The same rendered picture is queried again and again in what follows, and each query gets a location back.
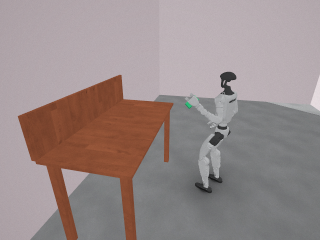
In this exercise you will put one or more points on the sponge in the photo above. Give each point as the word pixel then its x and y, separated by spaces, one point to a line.
pixel 188 105

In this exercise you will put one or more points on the robot left thigh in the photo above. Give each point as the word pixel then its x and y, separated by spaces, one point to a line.
pixel 207 145

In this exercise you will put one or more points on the right robot upper arm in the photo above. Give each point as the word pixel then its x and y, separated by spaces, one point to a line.
pixel 235 111

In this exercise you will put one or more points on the left robot hand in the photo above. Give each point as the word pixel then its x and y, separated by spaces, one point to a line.
pixel 193 101

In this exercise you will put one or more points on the robot thigh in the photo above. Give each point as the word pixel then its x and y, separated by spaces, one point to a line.
pixel 207 145
pixel 214 152

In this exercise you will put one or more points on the robot left forearm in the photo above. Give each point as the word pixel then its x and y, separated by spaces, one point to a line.
pixel 207 114

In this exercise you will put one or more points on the robot right thigh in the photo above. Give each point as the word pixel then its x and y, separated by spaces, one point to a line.
pixel 214 152

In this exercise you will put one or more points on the left robot upper arm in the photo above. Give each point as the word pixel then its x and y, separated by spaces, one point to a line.
pixel 219 101

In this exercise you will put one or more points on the table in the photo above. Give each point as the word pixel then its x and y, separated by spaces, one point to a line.
pixel 97 131

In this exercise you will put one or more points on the right robot hand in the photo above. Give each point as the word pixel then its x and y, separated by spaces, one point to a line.
pixel 213 124

